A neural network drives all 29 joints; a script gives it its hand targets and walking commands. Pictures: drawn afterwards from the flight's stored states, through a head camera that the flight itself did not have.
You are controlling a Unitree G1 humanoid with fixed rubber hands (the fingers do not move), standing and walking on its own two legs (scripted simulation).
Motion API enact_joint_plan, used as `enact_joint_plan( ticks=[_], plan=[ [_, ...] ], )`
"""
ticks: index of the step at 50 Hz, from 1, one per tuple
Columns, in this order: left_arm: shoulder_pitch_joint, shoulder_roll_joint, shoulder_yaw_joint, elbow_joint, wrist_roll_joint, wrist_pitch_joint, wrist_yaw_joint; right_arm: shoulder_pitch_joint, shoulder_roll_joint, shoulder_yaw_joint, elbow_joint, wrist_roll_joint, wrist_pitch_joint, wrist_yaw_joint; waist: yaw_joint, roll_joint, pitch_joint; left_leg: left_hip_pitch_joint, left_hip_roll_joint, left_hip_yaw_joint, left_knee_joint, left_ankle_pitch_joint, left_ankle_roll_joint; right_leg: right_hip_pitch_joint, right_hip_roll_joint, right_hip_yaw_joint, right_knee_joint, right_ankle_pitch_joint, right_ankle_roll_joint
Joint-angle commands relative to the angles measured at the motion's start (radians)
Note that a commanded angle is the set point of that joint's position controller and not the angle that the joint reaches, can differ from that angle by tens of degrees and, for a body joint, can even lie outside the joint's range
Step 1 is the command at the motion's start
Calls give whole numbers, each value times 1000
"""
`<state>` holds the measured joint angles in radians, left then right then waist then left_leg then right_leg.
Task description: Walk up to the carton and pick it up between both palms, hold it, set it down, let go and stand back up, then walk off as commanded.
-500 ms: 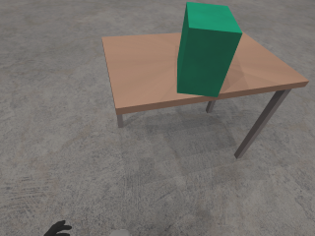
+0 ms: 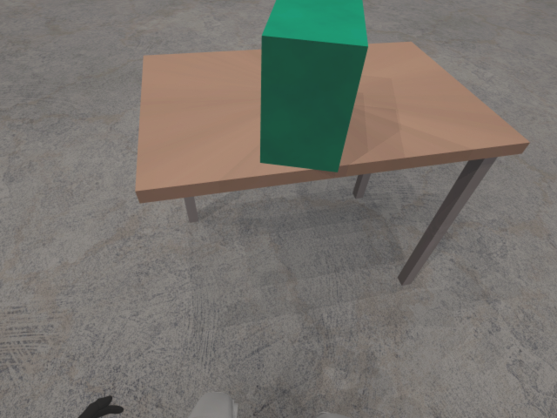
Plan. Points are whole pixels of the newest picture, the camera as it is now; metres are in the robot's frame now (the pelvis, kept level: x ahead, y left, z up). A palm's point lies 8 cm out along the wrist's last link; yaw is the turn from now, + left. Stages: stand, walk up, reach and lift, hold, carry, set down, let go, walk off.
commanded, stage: walk up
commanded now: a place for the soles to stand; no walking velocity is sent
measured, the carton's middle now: (309, 79) +0.74 -0.04 +0.13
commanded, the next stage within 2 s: none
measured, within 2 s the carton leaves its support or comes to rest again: neither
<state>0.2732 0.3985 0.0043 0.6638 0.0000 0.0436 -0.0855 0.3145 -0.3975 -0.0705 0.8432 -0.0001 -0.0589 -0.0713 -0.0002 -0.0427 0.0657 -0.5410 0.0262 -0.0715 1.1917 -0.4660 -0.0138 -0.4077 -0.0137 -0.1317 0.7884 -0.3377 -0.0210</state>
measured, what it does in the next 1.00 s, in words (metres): walks ahead: left foot, then right foot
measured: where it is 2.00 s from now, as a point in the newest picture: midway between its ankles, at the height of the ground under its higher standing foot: outside the picture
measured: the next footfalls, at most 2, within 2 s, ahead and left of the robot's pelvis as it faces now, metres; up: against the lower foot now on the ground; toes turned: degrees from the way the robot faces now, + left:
left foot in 0.28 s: +0.12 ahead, +0.12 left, +0.00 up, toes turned +2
right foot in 0.64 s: +0.26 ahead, -0.22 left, +0.00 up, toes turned -2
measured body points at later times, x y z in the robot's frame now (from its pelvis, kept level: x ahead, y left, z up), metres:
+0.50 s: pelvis +0.09 -0.04 -0.01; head +0.10 +0.00 +0.44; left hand +0.21 +0.28 -0.12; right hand +0.09 -0.39 -0.08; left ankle +0.08 +0.11 -0.70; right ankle +0.15 -0.16 -0.65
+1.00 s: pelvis +0.17 -0.16 -0.01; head +0.19 -0.12 +0.44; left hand +0.22 +0.14 -0.14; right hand +0.28 -0.48 -0.09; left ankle +0.20 -0.01 -0.70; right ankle +0.22 -0.22 -0.70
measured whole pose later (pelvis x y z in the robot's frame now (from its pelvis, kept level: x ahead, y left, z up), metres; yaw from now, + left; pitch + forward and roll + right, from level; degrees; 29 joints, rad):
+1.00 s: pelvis +0.17 -0.16 -0.01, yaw +8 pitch -2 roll -1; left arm 0.29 0.39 0.01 0.66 0.00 0.06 -0.08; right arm 0.30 -0.40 -0.06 0.84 0.00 -0.11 -0.10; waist 0.00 -0.05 0.10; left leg -0.48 0.04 -0.02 0.91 -0.41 0.00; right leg -0.43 -0.02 -0.20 0.86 -0.39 -0.09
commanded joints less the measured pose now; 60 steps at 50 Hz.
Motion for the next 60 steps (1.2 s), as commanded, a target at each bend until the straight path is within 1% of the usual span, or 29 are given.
enact_joint_plan(
  ticks=[1,6,10,13,14,15,16,18,20,22,25,27,29,31,32,33,35,38,44,48,49,50,51,52,53,54,56,57,60],
  plan=[
    [16,286,168,-66,60,-59,37,92,-301,-76,-2,0,-23,4,41,3,-3,-173,60,35,-100,88,40,227,-268,409,-483,-321,-82],
    [34,262,166,-90,74,-52,23,89,-277,-70,-29,-2,-21,6,48,-66,7,-126,32,93,-238,85,33,217,-263,333,-501,-290,-114],
    [35,271,169,-112,75,-43,17,123,-281,-79,-26,0,-26,1,48,-30,-11,-19,38,140,-332,63,60,198,-291,317,-451,-231,-139],
    [-105,234,140,-136,88,-18,10,404,-285,-99,60,4,-49,-21,-126,33,-75,451,-12,116,-654,135,95,-66,-130,64,-19,-116,-116],
    [-110,154,122,-158,78,-19,10,485,-350,-126,59,-16,-50,-44,-189,217,-77,615,91,-194,-726,-11,158,-293,-39,25,263,-97,-62],
    [-131,135,119,-189,65,-12,18,400,-432,-141,4,-28,-52,-58,-138,267,-23,568,292,-697,-863,-158,253,-517,12,131,410,-203,12],
    [-146,236,140,-190,82,-17,21,265,-475,-137,-32,-7,-48,-60,-85,182,36,456,405,-944,-951,-241,353,-563,-1,250,460,-257,47],
    [-100,283,146,-113,67,-16,21,175,-419,-116,-57,-13,-54,-59,-16,28,103,361,335,-695,-798,-7,315,-502,-65,283,467,-177,34],
    [-82,260,151,-90,65,-8,14,181,-386,-98,-67,-19,-63,-59,-2,64,69,293,281,-532,-730,203,283,-410,-84,252,473,-115,23],
    [-119,261,158,-98,69,2,7,195,-408,-106,-80,-23,-70,-58,-6,146,61,223,286,-518,-686,281,303,-379,-97,253,534,-94,27],
    [-194,267,158,-122,53,-4,1,157,-422,-112,-72,-30,-84,-66,-3,117,102,175,303,-503,-673,304,304,-383,-139,267,428,-118,17],
    [-216,265,152,-122,45,-14,-5,142,-441,-117,-75,-29,-88,-70,-4,173,39,182,299,-440,-624,424,269,-286,-143,256,314,-97,11],
    [-121,275,155,-69,39,-29,-3,81,-433,-106,-80,-20,-81,-66,49,179,-34,35,261,-335,-554,412,224,-6,-98,181,163,-23,9],
    [105,308,185,31,43,-35,10,122,-302,-64,-57,-21,-70,-61,156,-90,-171,-132,92,-130,-168,338,81,450,-54,240,-96,49,16],
    [120,352,188,27,51,-39,22,178,-183,-25,-53,-14,-63,-53,145,-349,-194,-209,-65,-37,88,-144,45,419,-224,409,-254,-99,10],
    [61,394,182,16,38,-33,26,151,-252,-50,-45,-5,-47,-68,109,-262,-159,-287,-79,20,152,-133,30,349,-333,644,-484,-386,-21],
    [-48,388,177,-25,24,-27,40,133,-314,-71,4,1,-28,-58,56,-148,-60,-215,-20,22,202,0,39,189,-319,638,-578,-481,2],
    [-32,311,167,-35,48,-42,47,166,-318,-69,52,8,-33,-35,42,-105,-91,-195,40,62,65,15,40,264,-263,427,-402,-194,-103],
    [5,256,156,-75,72,-31,43,107,-255,-61,-9,-5,-44,-45,57,-51,-106,-119,49,126,-166,-14,37,232,-312,341,-314,275,-227],
    [-145,238,143,-132,78,-5,26,330,-250,-79,73,7,-56,-56,-65,-91,-95,241,32,191,-521,226,71,-24,-223,171,-160,29,-165],
    [-162,213,131,-147,79,8,22,391,-298,-98,106,-5,-55,-64,-97,-23,-98,385,5,145,-575,256,72,-145,-146,108,-23,-150,-131],
    [-130,156,124,-146,77,16,26,425,-360,-123,106,-19,-59,-78,-132,197,-89,528,123,-130,-692,52,140,-349,-79,55,221,-225,-82],
    [-143,139,121,-172,74,21,25,361,-445,-137,34,-36,-59,-93,-107,243,-51,391,376,-658,-842,-96,258,-447,-29,115,390,-258,-16],
    [-170,258,152,-172,82,27,20,195,-525,-154,-19,-35,-57,-103,-70,192,4,226,489,-852,-930,-326,365,-430,-77,249,495,-323,26],
    [-130,293,164,-121,79,30,20,106,-490,-146,-31,-33,-63,-105,-15,46,63,191,459,-764,-861,-236,355,-430,-106,284,551,-234,43],
    [-100,289,166,-85,68,26,20,95,-464,-136,-24,-35,-60,-105,-2,14,93,158,416,-685,-810,-161,354,-421,-116,268,561,-223,50],
    [-88,278,173,-79,66,30,11,60,-431,-119,-45,-39,-58,-98,14,102,58,45,345,-540,-752,-54,302,-284,-113,251,536,-190,25],
    [-76,276,172,-76,65,32,4,81,-418,-116,-48,-40,-63,-91,8,72,44,47,334,-493,-720,27,287,-255,-114,238,496,-203,20],
    [-48,264,171,-58,43,19,2,46,-437,-114,-63,-52,-60,-72,24,242,-40,17,267,-397,-666,-82,256,-126,-98,205,317,-258,18]
  ],
)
